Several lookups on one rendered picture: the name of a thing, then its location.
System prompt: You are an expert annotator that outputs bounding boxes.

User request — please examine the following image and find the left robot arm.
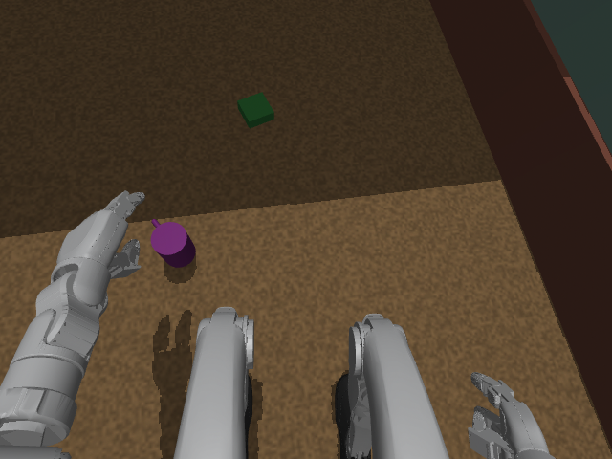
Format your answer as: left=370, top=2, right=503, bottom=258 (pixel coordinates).
left=0, top=257, right=111, bottom=459

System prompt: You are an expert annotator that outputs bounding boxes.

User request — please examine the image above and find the bed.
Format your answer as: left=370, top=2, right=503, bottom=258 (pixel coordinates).
left=429, top=0, right=612, bottom=448

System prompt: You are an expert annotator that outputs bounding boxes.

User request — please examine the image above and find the left robot hand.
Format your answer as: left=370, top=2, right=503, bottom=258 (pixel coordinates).
left=56, top=190, right=145, bottom=279

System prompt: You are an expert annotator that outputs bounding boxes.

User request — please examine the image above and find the right robot foot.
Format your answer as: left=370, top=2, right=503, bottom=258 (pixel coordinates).
left=335, top=374, right=371, bottom=459

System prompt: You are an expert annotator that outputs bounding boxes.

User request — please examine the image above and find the right robot hand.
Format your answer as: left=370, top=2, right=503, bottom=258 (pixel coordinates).
left=468, top=372, right=550, bottom=459

